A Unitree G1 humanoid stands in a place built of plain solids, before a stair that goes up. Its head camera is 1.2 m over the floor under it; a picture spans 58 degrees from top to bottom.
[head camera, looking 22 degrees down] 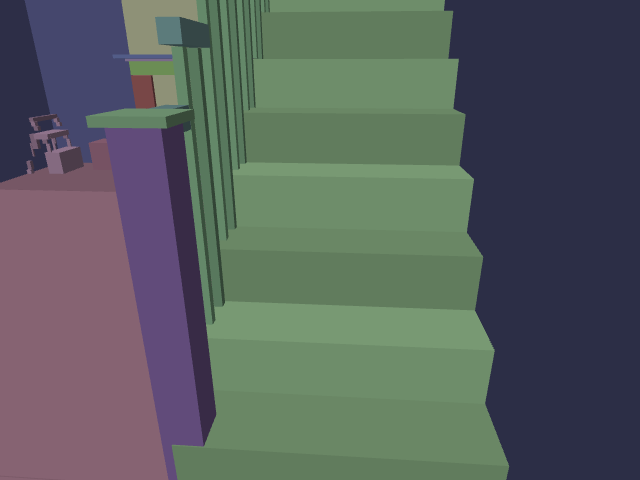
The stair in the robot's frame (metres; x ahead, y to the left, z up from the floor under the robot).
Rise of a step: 0.20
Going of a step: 0.23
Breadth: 0.93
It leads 4 degrees to the right of straight ahead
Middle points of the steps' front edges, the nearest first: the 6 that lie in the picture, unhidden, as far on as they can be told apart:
0.88 -0.04 0.21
1.11 -0.06 0.41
1.34 -0.08 0.61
1.57 -0.09 0.82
1.79 -0.11 1.02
2.02 -0.13 1.23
